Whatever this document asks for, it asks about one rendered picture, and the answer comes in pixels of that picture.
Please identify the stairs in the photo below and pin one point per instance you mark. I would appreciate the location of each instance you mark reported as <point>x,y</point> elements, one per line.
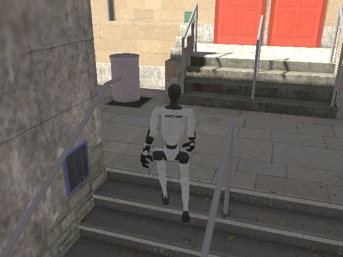
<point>227,239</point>
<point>282,87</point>

